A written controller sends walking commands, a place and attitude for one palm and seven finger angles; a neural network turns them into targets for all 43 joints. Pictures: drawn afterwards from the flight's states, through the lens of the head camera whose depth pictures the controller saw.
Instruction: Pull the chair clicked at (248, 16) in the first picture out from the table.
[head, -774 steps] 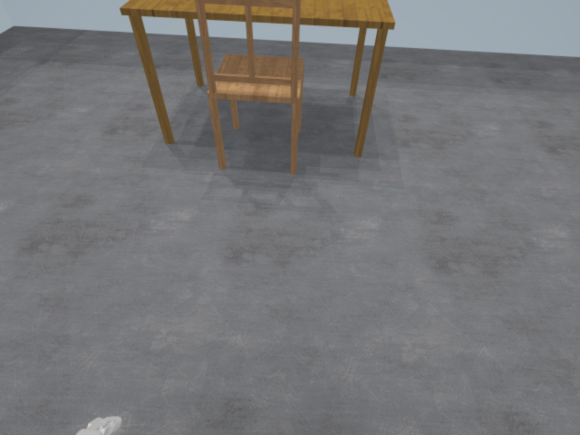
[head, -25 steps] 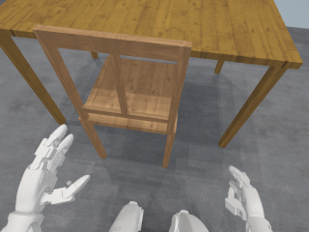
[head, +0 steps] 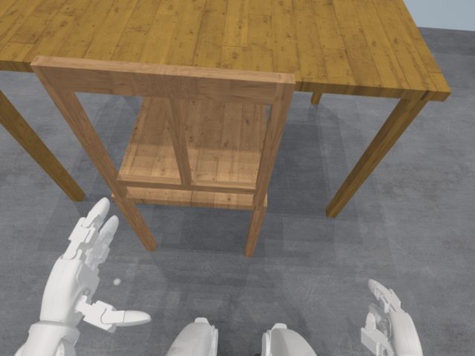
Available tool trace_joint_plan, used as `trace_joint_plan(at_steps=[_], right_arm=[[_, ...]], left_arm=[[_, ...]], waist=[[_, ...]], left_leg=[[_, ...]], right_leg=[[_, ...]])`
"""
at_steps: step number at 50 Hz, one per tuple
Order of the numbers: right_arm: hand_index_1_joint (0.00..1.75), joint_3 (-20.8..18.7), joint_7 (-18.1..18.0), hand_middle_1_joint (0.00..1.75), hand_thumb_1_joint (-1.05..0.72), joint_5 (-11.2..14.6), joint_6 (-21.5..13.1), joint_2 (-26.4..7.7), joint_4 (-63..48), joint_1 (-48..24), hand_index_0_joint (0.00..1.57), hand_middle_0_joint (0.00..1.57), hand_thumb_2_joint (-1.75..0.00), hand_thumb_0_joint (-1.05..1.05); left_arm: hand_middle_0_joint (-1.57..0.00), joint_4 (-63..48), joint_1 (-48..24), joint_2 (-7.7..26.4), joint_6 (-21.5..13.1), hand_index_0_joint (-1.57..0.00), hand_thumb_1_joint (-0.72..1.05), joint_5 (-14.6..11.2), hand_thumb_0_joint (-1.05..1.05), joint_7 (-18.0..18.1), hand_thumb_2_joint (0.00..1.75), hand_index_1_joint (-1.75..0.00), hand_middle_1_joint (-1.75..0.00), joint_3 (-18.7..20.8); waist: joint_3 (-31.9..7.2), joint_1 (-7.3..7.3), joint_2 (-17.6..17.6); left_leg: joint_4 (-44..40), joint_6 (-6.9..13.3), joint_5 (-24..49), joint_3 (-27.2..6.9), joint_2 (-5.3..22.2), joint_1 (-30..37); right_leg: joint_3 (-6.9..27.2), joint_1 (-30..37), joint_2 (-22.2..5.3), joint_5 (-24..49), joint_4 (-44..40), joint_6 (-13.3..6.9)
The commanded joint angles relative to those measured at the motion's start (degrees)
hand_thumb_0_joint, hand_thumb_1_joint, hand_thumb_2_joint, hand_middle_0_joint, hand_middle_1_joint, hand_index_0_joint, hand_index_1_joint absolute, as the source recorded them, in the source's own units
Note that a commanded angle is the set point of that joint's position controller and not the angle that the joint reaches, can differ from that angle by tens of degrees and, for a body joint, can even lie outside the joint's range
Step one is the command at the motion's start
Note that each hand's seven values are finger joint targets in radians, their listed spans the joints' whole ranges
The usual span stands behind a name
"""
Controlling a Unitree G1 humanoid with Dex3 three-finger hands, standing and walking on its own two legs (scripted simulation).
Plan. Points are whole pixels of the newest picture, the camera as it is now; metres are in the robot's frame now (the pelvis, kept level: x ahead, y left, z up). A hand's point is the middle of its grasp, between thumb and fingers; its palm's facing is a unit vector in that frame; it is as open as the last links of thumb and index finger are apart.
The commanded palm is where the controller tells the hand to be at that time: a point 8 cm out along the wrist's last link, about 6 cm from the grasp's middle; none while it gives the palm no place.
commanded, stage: raise the hand toward the chair's back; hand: left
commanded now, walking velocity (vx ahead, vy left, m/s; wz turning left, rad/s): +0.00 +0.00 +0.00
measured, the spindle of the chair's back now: (180, 146) +0.51 +0.15 -0.01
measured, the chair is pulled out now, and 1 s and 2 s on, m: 0.00 0.00 0.00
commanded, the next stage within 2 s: aim the fingers beside a spindle in 0.94 s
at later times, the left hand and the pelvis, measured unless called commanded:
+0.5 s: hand (82, 261) +0.24 +0.24 +0.05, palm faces +0.00 -1.00 -0.07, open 16.9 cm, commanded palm +0.22 +0.29 +0.05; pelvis +0.00 +0.03 +0.01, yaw +1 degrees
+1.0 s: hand (103, 263) +0.24 +0.21 +0.05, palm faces -0.01 -1.00 -0.06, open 16.9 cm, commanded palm +0.22 +0.27 +0.05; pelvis +0.00 +0.00 +0.01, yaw +1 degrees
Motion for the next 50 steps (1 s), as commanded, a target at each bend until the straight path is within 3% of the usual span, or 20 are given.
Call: trace_joint_plan(at_steps=[1,3,6,10,12,14,17,21,25,28,33,36,39,43,50], right_arm=[[0.3,-2.2,0.0,0.3,-0.9,-0.5,-2.3,-6.1,-8.7,-1.4,0.2,0.2,-0.9,0.0],[0.3,-1.9,0.4,0.3,-0.9,-0.6,-1.2,-6.6,-9.2,-1.4,0.2,0.2,-0.9,0.0],[0.3,-1.4,0.3,0.3,-0.9,-0.4,0.0,-7.7,-10.7,-1.4,0.2,0.2,-0.9,0.0],[0.3,-1.2,-0.2,0.3,-0.9,0.0,0.2,-8.3,-12.6,-0.6,0.2,0.2,-0.9,0.0],[0.3,-0.9,-0.3,0.3,-0.9,-0.3,0.0,-8.1,-12.5,-0.1,0.2,0.2,-0.9,0.0],[0.3,-0.7,-0.1,0.3,-0.9,-0.6,-0.1,-7.6,-12.1,0.1,0.2,0.2,-0.9,0.0],[0.3,-0.5,-0.1,0.3,-0.9,-0.8,0.0,-7.6,-11.0,0.1,0.2,0.2,-0.9,0.0],[0.3,-0.6,-0.1,0.3,-0.9,-0.4,0.5,-8.6,-10.6,0.2,0.2,0.2,-0.9,0.0],[0.3,-0.9,-0.2,0.3,-0.9,0.2,0.4,-9.0,-11.8,0.4,0.2,0.2,-0.9,0.0],[0.3,-1.0,0.0,0.3,-0.9,0.1,-0.2,-8.5,-11.8,0.6,0.2,0.2,-0.9,0.0],[0.3,-0.8,0.5,0.3,-0.9,-0.6,-0.3,-8.0,-10.5,0.7,0.2,0.2,-0.9,0.0],[0.3,-0.8,0.7,0.3,-0.9,-0.6,-0.1,-8.3,-10.2,0.4,0.2,0.2,-0.9,0.0],[0.3,-0.9,0.5,0.3,-0.9,-0.2,-0.1,-8.7,-11.0,0.2,0.2,0.2,-0.9,0.0],[0.3,-0.7,0.3,0.3,-0.9,0.0,-0.3,-8.3,-11.5,0.4,0.2,0.2,-0.9,0.0],[0.3,-0.4,0.1,0.3,-0.9,-0.3,-0.4,-7.5,-10.2,-0.1,0.2,0.2,-0.9,0.0]], left_arm=[[-0.06,-15.1,0.4,6.8,-4.0,-0.06,-0.48,-0.7,0.0,4.8,0.31,-0.08,-0.08,5.9],[-0.06,-11.3,0.0,5.1,-2.4,-0.06,-0.5,0.7,0.0,5.2,0.3,-0.08,-0.08,3.4],[-0.06,-6.9,-2.2,5.1,0.0,-0.06,-0.5,1.5,0.0,3.6,0.3,-0.08,-0.08,1.9],[-0.06,-11.2,-6.1,7.7,0.8,-0.06,-0.5,0.3,0.0,1.3,0.3,-0.08,-0.08,3.7],[-0.06,-15.3,-7.3,9.8,0.1,-0.06,-0.5,-0.1,0.0,1.8,0.3,-0.08,-0.08,5.7],[-0.06,-16.8,-7.8,9.3,-0.8,-0.06,-0.5,-0.5,0.0,2.5,0.3,-0.08,-0.08,5.7],[-0.06,-14.1,-8.7,8.8,-1.5,-0.06,-0.5,-0.2,0.0,3.1,0.3,-0.08,-0.08,5.7],[-0.06,-7.7,-9.4,8.6,0.0,-0.06,-0.5,0.2,0.0,1.5,0.3,-0.08,-0.08,5.1],[-0.06,-8.4,-8.2,9.2,2.7,-0.06,-0.5,-1.0,0.0,-0.6,0.3,-0.08,-0.08,5.6],[-0.06,-12.8,-7.6,10.3,2.1,-0.06,-0.5,-1.7,0.0,0.3,0.3,-0.08,-0.08,6.9],[-0.06,-11.7,-7.5,9.8,-1.2,-0.06,-0.5,-0.6,0.0,3.5,0.3,-0.08,-0.08,7.1],[-0.06,-7.9,-8.0,9.1,-1.5,-0.06,-0.5,-0.4,0.0,3.3,0.3,-0.08,-0.08,6.4],[-0.06,-7.3,-8.2,8.7,-0.8,-0.06,-0.5,-0.8,0.0,1.5,0.3,-0.08,-0.08,5.4],[-0.06,-10.8,-8.4,10.6,-0.2,-0.06,-0.5,-1.0,0.0,0.9,0.3,-0.08,-0.08,6.2],[-0.06,-8.3,-8.6,9.3,-1.6,-0.06,-0.5,-1.4,0.0,2.4,0.3,-0.08,-0.08,6.7]], waist=[[-16.3,1.36,5.7],[-11.4,0.22,4.9],[-8.4,-0.69,1.7],[-13.4,0.27,2.8],[-16.7,1.3,6.9],[-16.6,1.15,7.3],[-13.4,0.27,5.5],[-10.9,-0.28,4.5],[-14.8,0.71,3.7],[-17.4,1.19,4.5],[-12.8,0.75,5.9],[-10.8,-0.04,3.8],[-12.6,0.03,4.0],[-15.8,0.4,4.3],[-12.1,-0.36,2.2]], left_leg=[[-12.8,-4.1,25.7,-6.5,2.1,17.7],[-13.6,-4.8,22.3,-7.5,2.4,15.9],[-14.9,-4.6,14.4,-8.4,2.3,12.9],[-15.9,-5.4,15.3,-9.7,2.5,16.7],[-16.0,-6.4,21.1,-10.3,2.8,20.9],[-16.2,-7.0,22.8,-11.1,3.2,22.3],[-16.2,-7.2,21.5,-11.4,3.3,20.5],[-16.7,-6.9,16.3,-11.5,3.0,17.3],[-17.2,-6.5,18.7,-10.6,2.6,18.5],[-16.8,-6.7,23.8,-10.3,2.8,21.2],[-16.4,-6.9,23.0,-9.9,2.9,19.1],[-15.7,-5.8,16.5,-8.5,2.1,15.0],[-15.3,-5.1,14.7,-7.5,1.6,14.2],[-15.2,-4.4,18.0,-7.0,1.4,15.8],[-13.5,-3.4,16.0,-5.7,1.1,12.4]], right_leg=[[2.0,7.5,-0.5,13.4,-7.7,1.5],[1.2,4.3,-0.5,10.2,-7.6,1.6],[1.1,3.1,-0.3,6.4,-8.4,1.6],[1.5,5.3,-0.3,7.1,-8.8,1.5],[1.8,5.9,-0.3,8.8,-8.2,1.3],[1.7,5.1,-0.3,9.1,-8.1,1.4],[1.3,3.6,-0.2,8.4,-7.8,1.4],[1.3,3.1,-0.3,6.7,-8.1,1.4],[1.5,7.3,-0.4,8.3,-9.8,1.4],[1.5,8.7,-0.2,10.2,-10.2,1.4],[1.2,5.8,-0.1,9.0,-9.1,1.2],[1.5,5.8,-0.2,7.3,-9.6,1.1],[2.2,7.7,-0.4,7.1,-10.4,1.2],[2.9,11.0,-0.4,9.8,-11.2,1.2],[3.3,10.2,-0.5,10.1,-11.3,1.5]])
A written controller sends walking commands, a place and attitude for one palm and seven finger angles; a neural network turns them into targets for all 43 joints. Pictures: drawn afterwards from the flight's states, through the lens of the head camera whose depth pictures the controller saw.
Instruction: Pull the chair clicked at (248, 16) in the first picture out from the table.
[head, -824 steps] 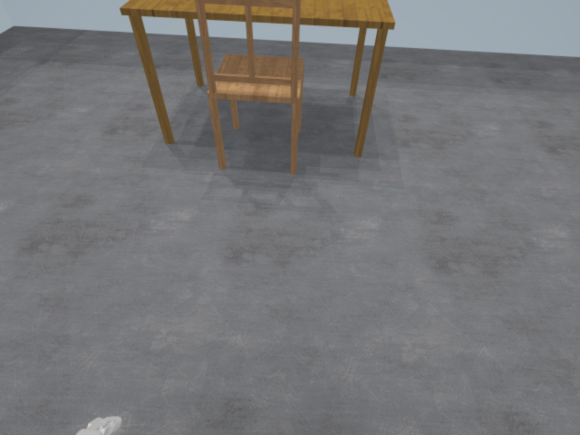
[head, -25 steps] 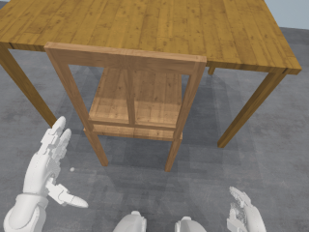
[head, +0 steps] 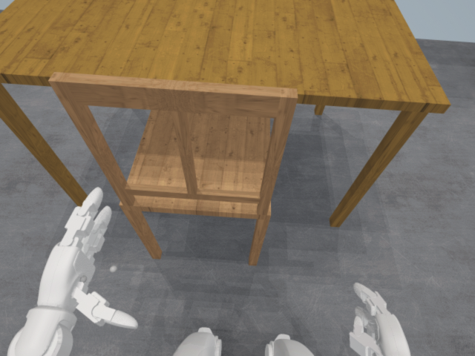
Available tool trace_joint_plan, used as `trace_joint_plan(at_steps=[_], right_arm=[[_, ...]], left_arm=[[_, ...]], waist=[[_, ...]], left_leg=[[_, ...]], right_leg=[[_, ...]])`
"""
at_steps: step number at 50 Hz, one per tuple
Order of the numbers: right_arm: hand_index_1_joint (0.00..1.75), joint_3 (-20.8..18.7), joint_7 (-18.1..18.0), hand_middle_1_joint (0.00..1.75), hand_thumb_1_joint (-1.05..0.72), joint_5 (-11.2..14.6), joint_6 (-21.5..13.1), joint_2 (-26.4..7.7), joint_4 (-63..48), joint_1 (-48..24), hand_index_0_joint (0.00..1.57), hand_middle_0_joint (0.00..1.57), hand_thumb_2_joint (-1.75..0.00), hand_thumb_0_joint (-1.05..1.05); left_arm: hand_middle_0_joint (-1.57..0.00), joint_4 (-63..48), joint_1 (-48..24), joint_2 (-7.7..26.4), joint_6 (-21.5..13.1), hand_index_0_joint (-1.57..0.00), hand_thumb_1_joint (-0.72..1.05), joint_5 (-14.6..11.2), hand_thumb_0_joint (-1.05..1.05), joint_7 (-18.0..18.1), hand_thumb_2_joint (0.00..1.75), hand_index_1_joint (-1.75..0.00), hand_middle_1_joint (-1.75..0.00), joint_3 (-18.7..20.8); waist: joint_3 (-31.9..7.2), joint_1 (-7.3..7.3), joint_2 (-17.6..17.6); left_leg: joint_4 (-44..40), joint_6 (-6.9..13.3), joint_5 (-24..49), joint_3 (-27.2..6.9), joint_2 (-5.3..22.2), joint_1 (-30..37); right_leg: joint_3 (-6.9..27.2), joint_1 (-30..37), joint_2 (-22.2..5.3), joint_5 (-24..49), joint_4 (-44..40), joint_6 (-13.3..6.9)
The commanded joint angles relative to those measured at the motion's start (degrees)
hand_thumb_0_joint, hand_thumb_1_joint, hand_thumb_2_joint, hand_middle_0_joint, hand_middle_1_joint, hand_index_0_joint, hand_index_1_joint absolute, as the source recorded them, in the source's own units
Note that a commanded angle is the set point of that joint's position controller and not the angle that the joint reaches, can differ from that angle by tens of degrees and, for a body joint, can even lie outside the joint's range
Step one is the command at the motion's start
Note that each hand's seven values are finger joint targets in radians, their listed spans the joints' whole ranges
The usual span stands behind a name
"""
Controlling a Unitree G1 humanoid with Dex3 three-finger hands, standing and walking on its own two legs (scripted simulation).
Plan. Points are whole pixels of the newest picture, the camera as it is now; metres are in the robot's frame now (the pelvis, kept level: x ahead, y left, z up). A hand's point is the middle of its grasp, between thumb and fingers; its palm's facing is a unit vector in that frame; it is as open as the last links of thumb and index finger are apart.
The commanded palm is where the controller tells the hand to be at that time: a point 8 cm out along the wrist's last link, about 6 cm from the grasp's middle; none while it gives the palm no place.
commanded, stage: aim the fingers beside a spindle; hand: left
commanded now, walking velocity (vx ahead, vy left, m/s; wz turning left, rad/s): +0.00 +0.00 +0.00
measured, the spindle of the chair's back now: (186, 156) +0.50 +0.14 -0.02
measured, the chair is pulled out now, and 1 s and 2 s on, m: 0.00 0.00 0.00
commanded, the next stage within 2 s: none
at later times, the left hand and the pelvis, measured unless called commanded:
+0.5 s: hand (137, 247) +0.28 +0.18 +0.02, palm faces -0.03 -1.00 -0.04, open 16.9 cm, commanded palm +0.26 +0.23 +0.02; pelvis +0.00 -0.02 -0.01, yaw +0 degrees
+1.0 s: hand (164, 234) +0.31 +0.14 +0.01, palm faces -0.06 -1.00 -0.02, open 16.9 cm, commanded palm +0.30 +0.20 +0.00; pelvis -0.01 +0.00 -0.03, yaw -1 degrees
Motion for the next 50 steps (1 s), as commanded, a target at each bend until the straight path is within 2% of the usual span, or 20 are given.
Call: trace_joint_plan(at_steps=[1,6,10,13,16,19,21,24,27,30,31,33,34,36,37,38,41,42,45,50], right_arm=[[0.3,-3.7,-0.9,0.3,-0.9,-0.1,-2.9,-8.1,-7.1,-1.7,0.2,0.2,-0.9,0.0],[0.3,-3.6,-1.1,0.3,-0.9,0.1,-2.6,-8.5,-6.9,-1.4,0.2,0.2,-0.9,0.0],[0.3,-3.7,-1.2,0.3,-0.9,0.2,-3.1,-8.1,-7.0,-1.5,0.2,0.2,-0.9,0.0],[0.3,-3.6,-1.1,0.3,-0.9,-0.1,-3.2,-8.0,-6.3,-1.3,0.2,0.2,-0.9,0.0],[0.3,-3.8,-0.8,0.3,-0.9,-0.1,-2.9,-8.0,-6.0,-1.3,0.2,0.2,-0.9,0.0],[0.3,-3.7,-0.6,0.3,-0.9,-0.1,-2.3,-8.2,-6.0,-1.4,0.2,0.2,-0.9,0.0],[0.3,-3.7,-0.6,0.3,-0.9,-0.1,-1.9,-8.5,-6.0,-1.3,0.2,0.2,-0.9,0.0],[0.3,-3.8,-0.3,0.3,-0.9,-0.1,-2.1,-8.2,-6.6,-1.3,0.2,0.2,-0.9,0.0],[0.3,-4.1,-0.2,0.3,-0.9,-0.3,-2.1,-8.4,-6.2,-0.5,0.2,0.2,-0.9,0.0],[0.3,-4.0,0.1,0.3,-0.9,-0.6,-1.8,-8.3,-6.0,-0.8,0.2,0.2,-0.9,0.0],[0.3,-4.0,0.2,0.3,-0.9,-0.6,-1.6,-8.5,-5.7,-0.5,0.2,0.2,-0.9,0.0],[0.3,-4.0,0.4,0.3,-0.9,-0.7,-1.1,-8.5,-5.8,-0.8,0.2,0.2,-0.9,0.0],[0.3,-4.1,0.5,0.3,-0.9,-0.7,-0.8,-8.6,-5.7,-0.8,0.2,0.2,-0.9,0.0],[0.3,-4.1,0.6,0.3,-0.9,-0.8,-0.2,-8.7,-6.1,-0.8,0.2,0.2,-0.9,0.0],[0.3,-4.1,0.7,0.3,-0.9,-0.8,0.0,-8.5,-6.4,-1.1,0.2,0.2,-0.9,0.0],[0.3,-4.1,0.7,0.3,-0.9,-0.8,0.2,-8.5,-6.3,-1.0,0.2,0.2,-0.9,0.0],[0.3,-4.1,0.7,0.3,-0.9,-1.1,0.6,-8.4,-6.3,-0.8,0.2,0.2,-0.9,0.0],[0.3,-4.2,0.8,0.3,-0.9,-1.1,0.7,-8.4,-6.1,-0.7,0.2,0.2,-0.9,0.0],[0.3,-4.1,1.1,0.3,-0.9,-1.3,1.1,-8.3,-5.7,-1.0,0.2,0.2,-0.9,0.0],[0.3,-4.0,1.5,0.3,-0.9,-1.2,3.0,-8.9,-5.5,-0.8,0.2,0.2,-0.9,0.0]], left_arm=[[-0.06,-9.2,-4.6,7.5,-4.6,-0.06,-0.5,-1.3,0.0,1.0,0.3,-0.08,-0.08,5.6],[-0.06,-5.6,-7.3,8.7,-3.6,-0.06,-0.5,-1.4,0.0,-1.1,0.3,-0.08,-0.08,6.0],[-0.06,-8.7,-10.0,8.8,-4.6,-0.06,-0.5,-2.0,0.0,-1.9,0.3,-0.08,-0.08,5.8],[-0.06,-7.7,-11.6,8.7,-5.3,-0.06,-0.5,-1.9,0.0,-1.0,0.3,-0.08,-0.08,5.7],[-0.06,-5.1,-9.1,9.2,-5.2,-0.06,-0.5,-1.4,0.0,-0.1,0.3,-0.08,-0.08,7.1],[-0.06,-1.8,-12.2,7.7,-4.3,-0.06,-0.5,-1.1,0.0,0.1,0.3,-0.08,-0.08,5.7],[-0.06,-0.6,-13.3,9.2,-4.1,-0.06,-0.5,-0.8,0.0,0.2,0.3,-0.08,-0.08,7.0],[-0.06,-3.7,-15.6,6.6,-4.8,-0.06,-0.5,-0.8,0.0,0.2,0.3,-0.08,-0.08,3.6],[-0.06,-4.8,-15.0,7.8,-5.7,-0.06,-0.5,-0.6,0.0,1.0,0.3,-0.08,-0.08,4.5],[-0.06,-4.2,-16.7,5.0,-6.2,-0.06,-0.5,0.1,0.0,2.3,0.3,-0.08,-0.08,1.7],[-0.06,-2.1,-16.4,5.7,-6.0,-0.06,-0.5,0.6,0.0,2.8,0.3,-0.08,-0.08,2.5],[-0.06,-0.4,-17.9,3.8,-5.7,-0.06,-0.5,1.2,0.0,3.5,0.3,-0.08,-0.08,0.8],[-0.06,0.5,-18.0,4.6,-5.5,-0.06,-0.5,1.4,0.0,3.8,0.3,-0.08,-0.08,1.6],[-0.06,1.1,-18.1,5.0,-5.4,-0.06,-0.5,1.9,0.0,4.5,0.3,-0.08,-0.08,1.9],[-0.06,0.6,-19.5,3.6,-5.3,-0.06,-0.5,2.3,0.0,4.5,0.3,-0.08,-0.08,0.2],[-0.06,-0.7,-21.4,4.7,-5.6,-0.06,-0.5,2.4,0.0,4.9,0.3,-0.08,-0.08,1.1],[-0.06,-2.9,-25.0,3.6,-6.6,-0.06,-0.5,3.0,0.0,5.9,0.3,-0.08,-0.08,-1.0],[-0.06,-3.4,-25.0,4.1,-7.0,-0.06,-0.5,3.2,0.0,6.4,0.3,-0.08,-0.08,-0.5],[-0.06,-1.7,-26.4,0.9,-7.3,-0.06,-0.5,4.1,0.0,7.5,0.3,-0.08,-0.08,-3.9],[-0.06,5.6,-29.3,-0.3,-5.4,-0.06,-0.5,5.9,0.0,9.3,0.3,-0.08,-0.08,-5.2]], waist=[[-11.6,-0.72,0.7],[-12.4,-1.16,-0.7],[-15.9,-0.61,2.8],[-15.4,-1.12,1.4],[-16.2,-0.3,0.8],[-14.1,-1.12,0.0],[-14.5,-0.81,-0.2],[-17.7,-0.92,2.2],[-20.4,-0.38,1.4],[-18.7,-1.21,1.5],[-17.5,-1.46,-0.6],[-16.6,-1.72,-0.6],[-16.3,-1.45,-1.2],[-16.9,-0.93,-1.2],[-17.6,-1.22,-0.3],[-18.5,-0.9,1.3],[-20.6,-1.66,1.2],[-21.7,-1.05,2.2],[-20.4,-1.72,2.7],[-18.1,-2.57,-1.0]], left_leg=[[-9.3,-3.3,14.4,-4.9,1.6,8.4],[-7.5,-2.5,13.7,-3.9,1.3,5.3],[-6.7,-2.3,16.0,-3.3,1.2,6.9],[-6.1,-2.2,16.7,-3.5,1.4,6.1],[-5.7,-2.2,17.5,-3.3,1.4,5.1],[-5.1,-2.2,15.1,-2.8,1.2,2.4],[-4.8,-2.1,14.9,-2.9,1.2,1.6],[-4.9,-2.1,16.7,-2.8,1.3,4.5],[-4.9,-2.3,19.5,-3.3,1.6,5.8],[-4.6,-2.4,18.5,-3.5,1.6,5.7],[-4.5,-2.4,18.0,-3.7,1.7,4.6],[-4.2,-2.4,16.3,-3.7,1.5,3.2],[-4.1,-2.5,15.3,-3.6,1.5,2.5],[-4.1,-2.5,15.6,-3.6,1.4,2.3],[-3.9,-2.5,15.2,-3.5,1.4,2.7],[-4.0,-2.7,15.7,-3.7,1.5,3.6],[-3.5,-2.8,17.8,-4.3,1.8,6.0],[-3.6,-3.0,18.0,-4.6,1.9,6.8],[-3.5,-3.5,17.4,-5.6,2.2,7.6],[-3.2,-3.4,13.0,-6.1,2.1,3.7]], right_leg=[[3.9,5.9,-0.2,8.8,-6.9,1.1],[5.9,7.9,-0.7,9.8,-7.2,1.4],[6.7,9.5,-1.1,12.6,-6.9,1.4],[6.7,9.1,-1.0,13.4,-6.3,1.5],[6.8,9.7,-1.0,14.6,-5.6,1.5],[7.8,8.7,-1.4,13.1,-5.9,1.9],[8.0,8.6,-1.3,12.5,-5.5,1.7],[7.5,8.7,-1.5,14.7,-4.8,1.7],[6.9,9.5,-1.3,17.2,-3.6,1.6],[6.2,6.2,-1.2,15.5,-3.0,1.6],[5.9,5.6,-1.0,14.9,-2.8,1.5],[5.9,4.2,-1.2,13.6,-2.3,1.5],[6.1,4.1,-1.2,12.7,-2.4,1.5],[6.0,4.1,-1.1,12.8,-1.8,1.3],[6.1,3.7,-1.3,12.5,-1.7,1.4],[5.9,3.3,-1.3,12.4,-1.3,1.1],[5.6,2.0,-1.1,13.1,-0.6,1.1],[5.5,1.7,-1.0,12.7,-0.2,1.0],[4.8,-1.8,-1.0,10.6,0.4,1.0],[4.4,-3.9,-1.0,7.7,0.9,1.0]])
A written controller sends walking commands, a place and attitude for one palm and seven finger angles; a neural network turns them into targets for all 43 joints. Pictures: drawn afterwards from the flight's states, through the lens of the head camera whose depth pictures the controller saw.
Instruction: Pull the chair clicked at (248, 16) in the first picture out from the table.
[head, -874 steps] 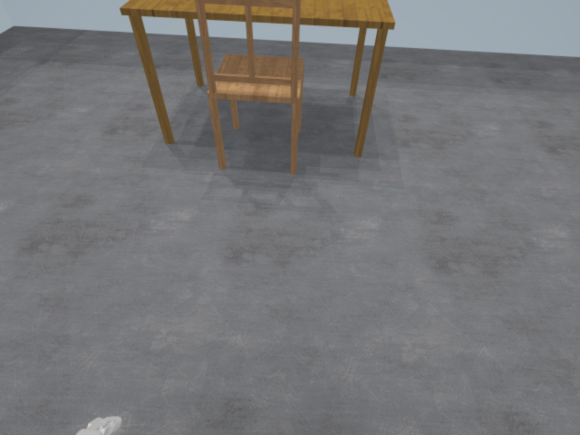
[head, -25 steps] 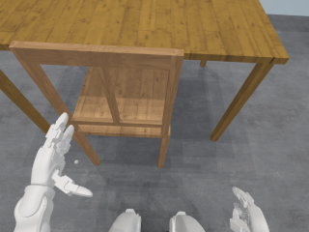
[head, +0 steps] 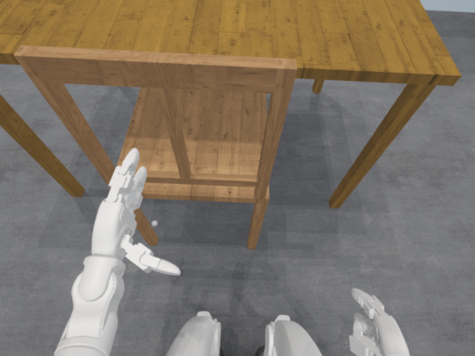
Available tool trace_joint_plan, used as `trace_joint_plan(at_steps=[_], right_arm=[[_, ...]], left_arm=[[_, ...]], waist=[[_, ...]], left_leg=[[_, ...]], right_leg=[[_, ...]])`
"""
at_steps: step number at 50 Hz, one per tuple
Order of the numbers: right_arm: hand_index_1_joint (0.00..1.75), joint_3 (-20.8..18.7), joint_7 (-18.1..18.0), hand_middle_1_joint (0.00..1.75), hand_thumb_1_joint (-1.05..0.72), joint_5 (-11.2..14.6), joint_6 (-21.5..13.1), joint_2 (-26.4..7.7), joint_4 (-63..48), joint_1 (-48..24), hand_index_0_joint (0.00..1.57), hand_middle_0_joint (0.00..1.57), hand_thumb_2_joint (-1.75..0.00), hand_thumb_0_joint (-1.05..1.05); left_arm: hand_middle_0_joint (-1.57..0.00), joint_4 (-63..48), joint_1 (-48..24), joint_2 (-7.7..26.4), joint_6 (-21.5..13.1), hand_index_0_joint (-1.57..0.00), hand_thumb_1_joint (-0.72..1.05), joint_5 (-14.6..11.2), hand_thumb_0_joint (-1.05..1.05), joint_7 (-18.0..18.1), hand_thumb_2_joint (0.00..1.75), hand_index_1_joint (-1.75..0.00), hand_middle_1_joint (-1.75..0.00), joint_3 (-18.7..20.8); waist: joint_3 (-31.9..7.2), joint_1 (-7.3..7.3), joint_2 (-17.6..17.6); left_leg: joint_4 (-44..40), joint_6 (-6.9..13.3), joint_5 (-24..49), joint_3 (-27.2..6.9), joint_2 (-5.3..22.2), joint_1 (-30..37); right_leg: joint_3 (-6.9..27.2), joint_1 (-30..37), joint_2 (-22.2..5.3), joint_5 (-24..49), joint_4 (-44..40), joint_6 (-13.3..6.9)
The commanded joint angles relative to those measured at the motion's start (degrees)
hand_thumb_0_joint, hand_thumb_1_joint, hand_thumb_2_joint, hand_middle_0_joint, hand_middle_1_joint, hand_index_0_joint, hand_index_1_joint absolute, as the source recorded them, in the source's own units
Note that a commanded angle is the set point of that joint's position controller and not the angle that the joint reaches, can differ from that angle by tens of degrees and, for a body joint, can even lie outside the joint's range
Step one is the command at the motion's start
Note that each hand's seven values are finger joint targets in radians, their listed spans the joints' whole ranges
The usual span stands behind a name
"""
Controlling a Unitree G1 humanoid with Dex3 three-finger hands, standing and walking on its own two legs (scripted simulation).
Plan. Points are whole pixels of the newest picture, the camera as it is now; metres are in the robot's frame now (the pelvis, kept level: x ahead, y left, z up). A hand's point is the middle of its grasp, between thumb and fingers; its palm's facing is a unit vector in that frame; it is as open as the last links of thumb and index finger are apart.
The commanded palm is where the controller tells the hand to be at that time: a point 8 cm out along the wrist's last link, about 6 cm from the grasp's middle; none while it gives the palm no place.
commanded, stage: aim the fingers beside a spindle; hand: left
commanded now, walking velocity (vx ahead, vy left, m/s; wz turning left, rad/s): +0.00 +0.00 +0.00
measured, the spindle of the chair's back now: (177, 138) +0.51 +0.14 +0.00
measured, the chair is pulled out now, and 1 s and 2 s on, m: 0.00 0.00 0.00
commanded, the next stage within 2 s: none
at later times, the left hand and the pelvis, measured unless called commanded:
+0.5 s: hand (184, 207) +0.36 +0.11 -0.01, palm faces -0.05 -1.00 -0.02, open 16.9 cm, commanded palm +0.34 +0.17 +0.01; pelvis +0.00 +0.00 -0.01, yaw -1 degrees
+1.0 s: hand (182, 203) +0.36 +0.11 +0.02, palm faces -0.03 -1.00 -0.06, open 16.9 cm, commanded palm +0.33 +0.17 +0.01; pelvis +0.00 -0.02 -0.01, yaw +0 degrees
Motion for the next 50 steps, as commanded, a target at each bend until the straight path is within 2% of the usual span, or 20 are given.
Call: trace_joint_plan(at_steps=[1,5,8,11,13,17,18,21,23,25,26,28,33,34,36,39,42,44,47,50], right_arm=[[0.3,-3.6,-0.5,0.3,-0.9,0.0,-0.9,-8.6,-6.7,0.9,0.2,0.2,-0.9,0.0],[0.3,-3.7,-0.3,0.3,-0.9,-0.2,0.1,-8.4,-7.4,0.8,0.2,0.2,-0.9,0.0],[0.3,-3.7,-0.1,0.3,-0.9,-0.5,0.5,-8.1,-7.1,1.0,0.2,0.2,-0.9,0.0],[0.3,-3.7,0.1,0.3,-0.9,-0.7,1.1,-8.1,-6.3,1.6,0.2,0.2,-0.9,0.0],[0.3,-3.7,0.5,0.3,-0.9,-0.7,1.7,-8.0,-5.9,1.8,0.2,0.2,-0.9,0.0],[0.3,-3.8,0.6,0.3,-0.9,-0.4,2.9,-8.3,-5.4,2.2,0.2,0.2,-0.9,0.0],[0.3,-3.9,0.6,0.3,-0.9,-0.3,3.2,-8.4,-5.6,2.4,0.2,0.2,-0.9,0.0],[0.3,-3.8,0.6,0.3,-0.9,-0.6,3.4,-8.2,-5.8,2.3,0.2,0.2,-0.9,0.0],[0.3,-4.1,0.7,0.3,-0.9,-0.8,3.4,-7.9,-5.9,2.5,0.2,0.2,-0.9,0.0],[0.3,-4.0,0.8,0.3,-0.9,-0.9,3.5,-7.7,-6.1,2.5,0.2,0.2,-0.9,0.0],[0.3,-4.0,0.8,0.3,-0.9,-1.0,3.7,-7.8,-6.0,2.8,0.2,0.2,-0.9,0.0],[0.3,-3.9,1.1,0.3,-0.9,-0.9,3.9,-7.2,-5.9,2.6,0.2,0.2,-0.9,0.0],[0.3,-3.6,1.2,0.3,-0.9,0.0,4.9,-7.8,-5.9,2.5,0.2,0.2,-0.9,0.0],[0.3,-3.7,1.0,0.3,-0.9,0.1,4.9,-7.9,-5.9,2.3,0.2,0.2,-0.9,0.0],[0.3,-3.8,0.7,0.3,-0.9,0.2,4.6,-7.9,-6.3,2.3,0.2,0.2,-0.9,0.0],[0.3,-4.0,0.5,0.3,-0.9,-0.2,3.8,-7.4,-6.5,1.9,0.2,0.2,-0.9,0.0],[0.3,-4.1,0.2,0.3,-0.9,-0.8,3.0,-7.4,-5.6,2.3,0.2,0.2,-0.9,0.0],[0.3,-3.7,0.6,0.3,-0.9,-0.8,3.1,-7.0,-5.3,1.9,0.2,0.2,-0.9,0.0],[0.3,-3.5,0.7,0.3,-0.9,-0.6,4.0,-7.6,-4.7,1.9,0.2,0.2,-0.9,0.0],[0.3,-3.4,0.8,0.3,-0.9,0.0,4.6,-7.9,-5.8,1.5,0.2,0.2,-0.9,0.0]], left_arm=[[-0.06,-4.9,-11.9,4.7,-1.9,-0.06,-0.5,0.9,0.0,1.9,0.3,-0.08,-0.08,2.0],[-0.06,-8.0,-16.6,4.7,-2.9,-0.06,-0.5,1.7,0.0,3.7,0.3,-0.08,-0.08,1.6],[-0.06,-9.9,-19.4,4.6,-4.1,-0.06,-0.5,1.7,0.0,5.2,0.3,-0.08,-0.08,1.4],[-0.06,-7.3,-19.1,5.1,-4.6,-0.06,-0.5,2.5,0.0,6.3,0.3,-0.08,-0.08,2.1],[-0.06,-4.2,-18.4,2.5,-4.3,-0.06,-0.5,3.0,0.0,6.3,0.3,-0.08,-0.08,-0.1],[-0.06,2.1,-20.8,1.2,-2.6,-0.06,-0.5,3.3,0.0,5.8,0.3,-0.08,-0.08,-1.1],[-0.06,2.2,-20.3,2.4,-2.7,-0.06,-0.5,3.2,0.0,5.8,0.3,-0.08,-0.08,0.3],[-0.06,-0.7,-24.9,2.7,-3.9,-0.06,-0.5,3.1,0.0,6.5,0.3,-0.08,-0.08,0.1],[-0.06,-5.2,-26.2,4.1,-5.7,-0.06,-0.5,3.1,0.0,7.6,0.3,-0.08,-0.08,1.5],[-0.06,-6.8,-24.0,6.2,-6.7,-0.06,-0.5,3.1,0.0,8.5,0.3,-0.08,-0.08,3.6],[-0.06,-6.5,-23.4,7.6,-6.8,-0.06,-0.5,3.3,0.0,8.9,0.3,-0.08,-0.08,4.6],[-0.06,-5.5,-20.8,4.8,-6.4,-0.06,-0.5,3.8,0.0,8.9,0.3,-0.08,-0.08,2.2],[-0.06,5.8,-16.3,1.8,-2.9,-0.06,-0.5,3.0,0.0,6.0,0.3,-0.08,-0.08,0.5],[-0.06,5.3,-18.4,1.1,-2.8,-0.06,-0.5,2.6,0.0,5.3,0.3,-0.08,-0.08,-0.5],[-0.06,3.4,-19.5,2.1,-3.6,-0.06,-0.5,1.9,0.0,4.4,0.3,-0.08,-0.08,0.3],[-0.06,-5.0,-24.4,2.7,-6.6,-0.06,-0.5,1.5,0.0,4.6,0.3,-0.08,-0.08,-0.5],[-0.06,-10.5,-26.0,7.8,-9.0,-0.06,-0.5,2.1,0.0,6.6,0.3,-0.08,-0.08,3.5],[-0.06,-6.2,-23.4,4.6,-8.3,-0.06,-0.5,2.8,0.0,7.3,0.3,-0.08,-0.08,1.0],[-0.06,4.5,-21.0,5.0,-5.5,-0.06,-0.5,4.0,0.0,7.3,0.3,-0.08,-0.08,2.4],[-0.06,9.0,-20.1,4.1,-3.0,-0.06,-0.5,3.3,0.0,5.9,0.3,-0.08,-0.08,2.6]], waist=[[-16.4,-1.68,-1.3],[-20.8,-0.68,2.3],[-24.0,-0.98,2.1],[-23.8,-1.07,1.6],[-22.1,-1.61,0.3],[-19.5,-2.84,-2.2],[-20.1,-2.07,-2.2],[-22.8,-2.09,0.6],[-27.4,-1.15,2.8],[-29.1,-0.48,1.8],[-29.1,-0.34,1.8],[-27.6,-0.8,2.1],[-17.6,-2.38,-5.5],[-18.0,-3.11,-5.7],[-19.1,-2.49,-3.7],[-24.5,-2.23,1.2],[-28.8,-1.2,3.7],[-24.9,-2.1,1.9],[-18.6,-2.57,-2.4],[-17.4,-2.19,-4.8]], left_leg=[[-10.1,-3.6,14.7,-7.3,2.1,12.7],[-9.9,-4.3,16.8,-7.7,2.2,16.2],[-9.2,-4.6,19.8,-8.3,2.5,18.4],[-8.4,-4.5,21.1,-8.0,2.5,17.0],[-8.1,-4.4,20.6,-7.8,2.5,15.8],[-7.4,-3.5,16.8,-6.9,2.1,11.2],[-7.4,-3.5,16.6,-6.7,2.0,11.0],[-6.8,-3.6,18.4,-6.6,1.9,12.5],[-6.4,-4.0,21.8,-6.6,2.0,15.9],[-6.5,-3.9,23.3,-6.1,2.0,16.2],[-6.7,-3.9,24.0,-6.2,2.0,15.7],[-6.8,-3.8,24.5,-5.8,2.0,15.5],[-7.2,-2.7,15.6,-4.5,1.4,6.2],[-6.6,-2.4,14.8,-4.2,1.3,5.7],[-6.4,-2.4,15.3,-4.2,1.3,6.6],[-6.0,-2.6,18.0,-4.6,1.4,11.8],[-5.8,-3.0,22.1,-5.3,1.7,15.3],[-6.0,-3.0,20.9,-5.5,1.7,13.9],[-5.8,-2.6,14.5,-4.6,1.3,6.5],[-5.8,-2.4,10.6,-3.7,0.6,2.9]], right_leg=[[3.8,5.5,-0.4,9.5,-7.0,0.9],[4.0,5.1,-0.6,10.4,-5.9,0.6],[4.0,5.0,-0.5,12.1,-5.3,0.8],[4.1,5.3,-0.3,13.4,-4.6,0.7],[4.0,4.7,-0.4,13.6,-4.6,0.8],[4.4,4.6,-0.4,12.6,-5.1,1.0],[4.5,5.2,-0.4,12.6,-5.0,0.8],[4.9,5.2,-0.4,13.9,-4.3,0.7],[5.1,6.3,-0.5,16.2,-3.6,0.7],[5.6,9.2,-0.4,18.4,-3.9,0.8],[5.6,10.0,-0.2,19.2,-3.7,0.7],[5.6,10.0,-0.4,20.2,-3.9,0.9],[6.0,10.2,-0.4,16.1,-6.4,1.2],[6.5,10.2,-0.5,15.8,-6.8,1.4],[6.9,10.3,-0.6,15.9,-6.6,1.1],[6.9,10.0,-0.8,16.9,-5.9,1.0],[7.0,10.7,-0.6,19.3,-4.5,0.9],[6.4,9.2,-0.6,18.0,-4.9,1.0],[6.7,8.4,-0.5,13.9,-5.8,1.2],[7.8,9.8,-0.9,10.8,-7.2,1.3]])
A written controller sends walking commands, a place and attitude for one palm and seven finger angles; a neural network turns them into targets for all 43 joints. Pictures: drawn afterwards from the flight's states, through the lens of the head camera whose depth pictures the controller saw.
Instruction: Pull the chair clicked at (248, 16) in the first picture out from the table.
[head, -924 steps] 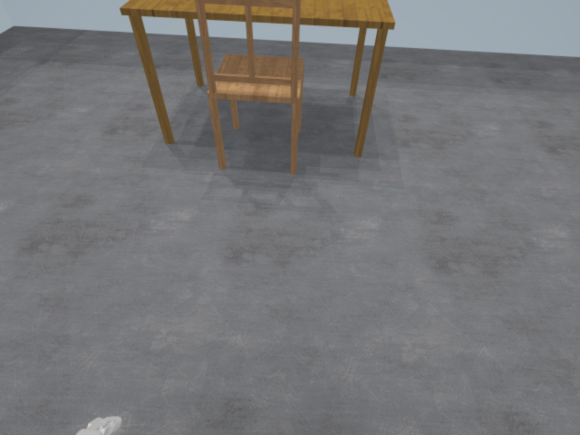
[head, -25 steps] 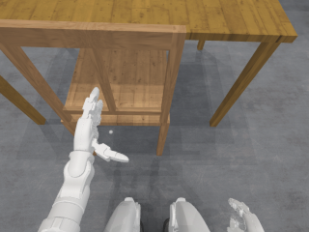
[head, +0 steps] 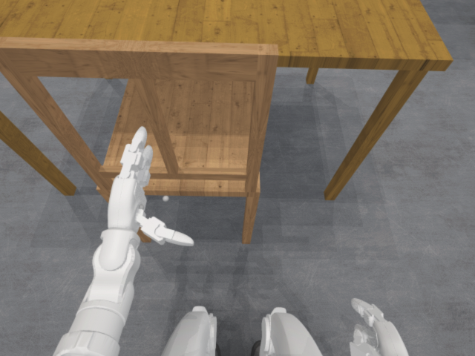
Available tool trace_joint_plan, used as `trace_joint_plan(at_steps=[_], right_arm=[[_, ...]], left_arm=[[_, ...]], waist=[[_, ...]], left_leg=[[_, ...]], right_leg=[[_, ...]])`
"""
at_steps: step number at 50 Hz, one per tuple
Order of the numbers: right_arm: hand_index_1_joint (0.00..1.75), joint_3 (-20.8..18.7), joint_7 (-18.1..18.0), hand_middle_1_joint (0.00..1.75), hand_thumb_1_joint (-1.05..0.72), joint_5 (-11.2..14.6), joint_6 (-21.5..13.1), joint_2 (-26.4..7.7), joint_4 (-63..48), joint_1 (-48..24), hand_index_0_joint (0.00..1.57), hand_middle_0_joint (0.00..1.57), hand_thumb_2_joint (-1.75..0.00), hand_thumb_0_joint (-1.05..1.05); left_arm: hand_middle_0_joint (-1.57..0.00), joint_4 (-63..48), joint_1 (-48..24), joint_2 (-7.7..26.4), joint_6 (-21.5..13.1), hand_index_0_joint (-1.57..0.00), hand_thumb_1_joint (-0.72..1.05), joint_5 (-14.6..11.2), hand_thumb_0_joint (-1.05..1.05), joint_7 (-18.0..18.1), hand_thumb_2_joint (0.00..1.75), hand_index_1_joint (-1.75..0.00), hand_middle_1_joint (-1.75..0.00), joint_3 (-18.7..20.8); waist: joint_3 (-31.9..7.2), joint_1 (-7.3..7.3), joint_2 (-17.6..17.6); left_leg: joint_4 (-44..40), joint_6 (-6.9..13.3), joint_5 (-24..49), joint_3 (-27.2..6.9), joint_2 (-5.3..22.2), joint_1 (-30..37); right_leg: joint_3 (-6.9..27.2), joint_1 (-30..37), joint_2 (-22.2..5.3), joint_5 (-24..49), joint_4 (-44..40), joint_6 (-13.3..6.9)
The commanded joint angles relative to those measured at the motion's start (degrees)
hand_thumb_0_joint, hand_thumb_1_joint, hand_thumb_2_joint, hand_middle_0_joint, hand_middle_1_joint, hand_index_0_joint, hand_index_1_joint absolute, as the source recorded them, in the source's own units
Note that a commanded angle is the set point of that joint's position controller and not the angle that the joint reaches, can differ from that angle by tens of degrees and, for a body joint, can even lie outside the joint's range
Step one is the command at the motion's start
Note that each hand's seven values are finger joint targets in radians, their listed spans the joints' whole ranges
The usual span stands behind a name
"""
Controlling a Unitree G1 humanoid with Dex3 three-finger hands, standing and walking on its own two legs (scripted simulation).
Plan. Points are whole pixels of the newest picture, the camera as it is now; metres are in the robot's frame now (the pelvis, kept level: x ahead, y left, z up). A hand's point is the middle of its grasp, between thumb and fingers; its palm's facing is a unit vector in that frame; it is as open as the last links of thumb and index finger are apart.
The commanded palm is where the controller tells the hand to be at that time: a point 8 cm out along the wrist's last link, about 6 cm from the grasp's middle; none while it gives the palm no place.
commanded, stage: aim the fingers beside a spindle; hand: left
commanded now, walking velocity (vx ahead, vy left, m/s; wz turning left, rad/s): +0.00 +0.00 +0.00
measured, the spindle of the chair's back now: (161, 132) +0.51 +0.16 +0.01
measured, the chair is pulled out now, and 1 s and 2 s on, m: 0.00 0.00 0.00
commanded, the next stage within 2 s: none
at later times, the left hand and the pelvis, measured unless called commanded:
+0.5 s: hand (166, 206) +0.36 +0.13 +0.01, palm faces -0.04 -1.00 -0.02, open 16.9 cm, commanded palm +0.34 +0.19 +0.02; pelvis +0.00 +0.00 +0.00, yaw -1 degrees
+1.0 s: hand (158, 194) +0.37 +0.14 +0.03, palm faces -0.01 -1.00 -0.06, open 16.9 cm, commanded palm +0.34 +0.19 +0.02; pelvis +0.00 +0.01 +0.00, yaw -1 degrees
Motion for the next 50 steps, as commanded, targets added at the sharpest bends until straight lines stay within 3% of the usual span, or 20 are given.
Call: trace_joint_plan(at_steps=[1,4,7,9,10,11,12,15,16,20,22,24,26,31,34,39,41,44,47,50], right_arm=[[0.3,-2.9,-0.6,0.3,-0.9,0.4,-1.3,-7.9,-7.2,2.2,0.2,0.2,-0.9,0.0],[0.3,-3.0,-0.7,0.3,-0.9,0.3,-1.7,-7.5,-8.2,1.9,0.2,0.2,-0.9,0.0],[0.3,-3.3,-1.1,0.3,-0.9,0.0,-2.6,-7.3,-8.0,2.4,0.2,0.2,-0.9,0.0],[0.3,-3.2,-1.1,0.3,-0.9,-0.2,-2.9,-7.1,-7.3,2.6,0.2,0.2,-0.9,0.0],[0.3,-3.1,-1.1,0.3,-0.9,-0.2,-3.0,-7.1,-6.6,2.7,0.2,0.2,-0.9,0.0],[0.3,-3.1,-1.2,0.3,-0.9,-0.1,-3.0,-7.4,-6.1,3.0,0.2,0.2,-0.9,0.0],[0.3,-2.9,-1.1,0.3,-0.9,-0.1,-2.8,-7.3,-5.7,2.6,0.2,0.2,-0.9,0.0],[0.3,-2.9,-0.9,0.3,-0.9,0.3,-2.4,-8.0,-5.5,2.7,0.2,0.2,-0.9,0.0],[0.3,-2.9,-0.8,0.3,-0.9,0.4,-2.3,-8.1,-5.9,2.5,0.2,0.2,-0.9,0.0],[0.3,-3.1,-0.9,0.3,-0.9,0.3,-2.4,-8.1,-7.4,2.5,0.2,0.2,-0.9,0.0],[0.3,-3.2,-1.0,0.3,-0.9,0.0,-2.8,-7.7,-7.8,2.7,0.2,0.2,-0.9,0.0],[0.3,-3.3,-0.9,0.3,-0.9,-0.3,-3.1,-7.3,-7.7,2.8,0.2,0.2,-0.9,0.0],[0.3,-3.3,-0.9,0.3,-0.9,-0.4,-3.1,-7.4,-7.0,3.1,0.2,0.2,-0.9,0.0],[0.3,-3.0,-0.6,0.3,-0.9,0.3,-2.3,-8.2,-6.0,3.1,0.2,0.2,-0.9,0.0],[0.3,-3.2,-0.6,0.3,-0.9,0.7,-1.9,-8.6,-6.5,3.0,0.2,0.2,-0.9,0.0],[0.3,-3.6,-0.9,0.3,-0.9,-0.2,-2.5,-7.9,-7.7,3.0,0.2,0.2,-0.9,0.0],[0.3,-3.5,-0.9,0.3,-0.9,-0.6,-2.6,-7.9,-6.9,3.2,0.2,0.2,-0.9,0.0],[0.3,-3.2,-0.4,0.3,-0.9,-0.8,-2.2,-7.4,-6.2,3.0,0.2,0.2,-0.9,0.0],[0.3,-3.2,-0.1,0.3,-0.9,-0.3,-1.4,-8.0,-6.1,3.3,0.2,0.2,-0.9,0.0],[0.3,-3.4,0.1,0.3,-0.9,0.5,-0.6,-8.4,-7.2,2.9,0.2,0.2,-0.9,0.0]], left_arm=[[-0.06,-2.9,-7.8,5.3,0.3,-0.06,-0.5,-1.4,0.0,-1.0,0.3,-0.08,-0.08,3.9],[-0.06,-11.1,-12.6,5.0,-1.5,-0.06,-0.5,-2.5,0.0,-1.9,0.3,-0.08,-0.08,2.6],[-0.06,-20.5,-14.1,8.4,-4.6,-0.06,-0.5,-3.4,0.0,-1.1,0.3,-0.08,-0.08,4.9],[-0.06,-20.3,-12.3,8.0,-5.2,-0.06,-0.5,-3.0,0.0,-0.4,0.3,-0.08,-0.08,4.4],[-0.06,-18.4,-12.6,6.9,-4.9,-0.06,-0.5,-2.7,0.0,-0.2,0.3,-0.08,-0.08,3.3],[-0.06,-15.3,-11.7,8.3,-4.4,-0.06,-0.5,-2.1,0.0,-0.1,0.3,-0.08,-0.08,4.7],[-0.06,-11.5,-11.3,5.8,-3.6,-0.06,-0.5,-1.7,0.0,-0.3,0.3,-0.08,-0.08,2.6],[-0.06,-3.5,-9.6,4.0,-1.0,-0.06,-0.5,-1.1,0.0,-1.3,0.3,-0.08,-0.08,1.5],[-0.06,-2.9,-9.8,3.6,-0.4,-0.06,-0.5,-1.3,0.0,-1.8,0.3,-0.08,-0.08,1.4],[-0.06,-9.3,-12.7,6.1,-1.3,-0.06,-0.5,-3.0,0.0,-2.1,0.3,-0.08,-0.08,4.0],[-0.06,-16.6,-14.3,8.2,-3.3,-0.06,-0.5,-3.0,0.0,-1.3,0.3,-0.08,-0.08,5.2],[-0.06,-20.1,-14.2,9.1,-4.7,-0.06,-0.5,-2.8,0.0,0.1,0.3,-0.08,-0.08,6.0],[-0.06,-18.3,-12.2,9.3,-4.7,-0.06,-0.5,-2.0,0.0,1.2,0.3,-0.08,-0.08,5.9],[-0.06,-4.6,-9.1,3.0,-0.7,-0.06,-0.5,-1.0,0.0,-0.9,0.3,-0.08,-0.08,0.8],[-0.06,-3.4,-10.6,1.1,0.7,-0.06,-0.5,-1.9,0.0,-2.5,0.3,-0.08,-0.08,-1.0],[-0.06,-18.8,-15.3,6.6,-3.6,-0.06,-0.5,-2.4,0.0,-0.1,0.3,-0.08,-0.08,3.4],[-0.06,-21.4,-16.3,9.1,-4.9,-0.06,-0.5,-1.6,0.0,2.1,0.3,-0.08,-0.08,5.1],[-0.06,-16.1,-12.7,5.9,-4.2,-0.06,-0.5,0.1,0.0,3.5,0.3,-0.08,-0.08,2.9],[-0.06,-6.5,-8.2,2.8,-1.1,-0.06,-0.5,0.8,0.0,2.1,0.3,-0.08,-0.08,0.7],[-0.06,-3.8,-6.3,-0.5,1.6,-0.06,-0.5,-0.6,0.0,-0.5,0.3,-0.08,-0.08,-2.0]], waist=[[-17.9,-0.69,-3.6],[-23.5,-0.45,-0.3],[-29.6,0.09,1.4],[-28.2,-0.38,1.4],[-25.9,-1.47,-0.3],[-23.1,-1.45,-0.8],[-19.4,-2.35,-1.7],[-14.7,-2.47,-3.6],[-14.9,-2.18,-2.1],[-22.5,-0.57,-0.7],[-28.2,0.54,3.0],[-29.5,0.62,4.1],[-27.2,-0.28,1.9],[-15.9,-2.69,-3.5],[-16.0,-2.46,-2.7],[-28.6,0.21,4.3],[-29.3,-0.19,4.5],[-24.9,-0.98,2.6],[-19.1,-1.82,-1.9],[-17.6,-1.72,-3.3]], left_leg=[[-8.6,-1.2,12.4,-3.7,0.1,6.9],[-8.4,-1.2,15.1,-3.7,0.2,10.6],[-8.5,-1.3,20.7,-4.5,0.7,15.8],[-8.6,-1.3,21.5,-4.5,0.9,16.3],[-8.3,-1.2,20.0,-4.4,0.9,14.7],[-8.6,-1.2,18.4,-4.8,1.0,13.0],[-8.5,-1.2,15.7,-4.7,0.9,11.1],[-8.6,-1.2,10.8,-4.5,0.5,7.2],[-8.7,-1.2,10.7,-4.4,0.4,7.6],[-8.6,-1.2,14.4,-4.3,0.3,10.8],[-8.9,-1.6,19.2,-4.7,0.6,15.3],[-9.2,-1.9,22.2,-5.1,0.9,18.4],[-9.1,-1.8,22.4,-5.5,1.2,17.4],[-9.5,-1.3,13.4,-5.4,0.9,10.0],[-9.8,-1.4,12.2,-5.6,0.8,10.9],[-9.5,-2.4,22.5,-6.5,1.2,20.9],[-9.2,-2.9,25.1,-7.2,1.7,22.6],[-9.3,-2.8,23.3,-7.2,1.7,19.8],[-9.9,-2.3,19.0,-7.1,1.6,15.0],[-10.6,-2.0,15.9,-6.5,1.2,13.6]], right_leg=[[8.1,15.1,-1.2,13.2,-11.0,2.5],[8.3,16.6,-1.3,16.1,-10.2,2.5],[8.1,18.9,-1.1,20.9,-9.2,2.5],[7.9,18.1,-0.9,21.3,-9.3,2.7],[7.8,17.3,-0.9,20.2,-9.7,2.9],[7.5,15.9,-0.8,18.2,-9.6,2.8],[7.4,13.9,-0.8,15.8,-10.2,2.9],[7.4,11.5,-1.1,10.8,-11.2,2.7],[7.2,11.0,-1.1,10.4,-11.1,2.5],[7.6,14.5,-1.2,14.2,-10.3,2.4],[7.5,16.4,-1.1,18.2,-8.9,2.2],[7.0,16.3,-0.9,20.0,-8.5,2.3],[6.6,15.2,-0.6,19.9,-8.3,2.4],[5.9,10.6,-0.7,12.7,-10.2,2.5],[5.6,9.3,-0.8,10.9,-10.5,2.2],[5.7,11.8,-0.9,17.6,-8.1,2.0],[5.4,10.9,-0.6,18.6,-7.2,2.1],[5.0,9.9,-0.6,17.5,-7.4,2.3],[4.5,9.1,-0.4,15.2,-8.3,2.3],[4.6,9.6,-0.5,13.5,-9.8,2.1]])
